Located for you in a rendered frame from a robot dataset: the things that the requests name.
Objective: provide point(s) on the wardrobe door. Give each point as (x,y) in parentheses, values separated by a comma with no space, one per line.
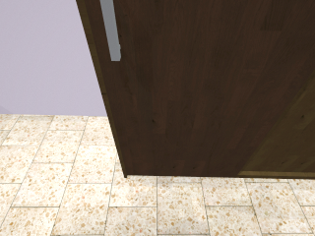
(200,83)
(290,144)

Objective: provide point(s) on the handle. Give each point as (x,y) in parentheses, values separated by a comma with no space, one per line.
(110,25)

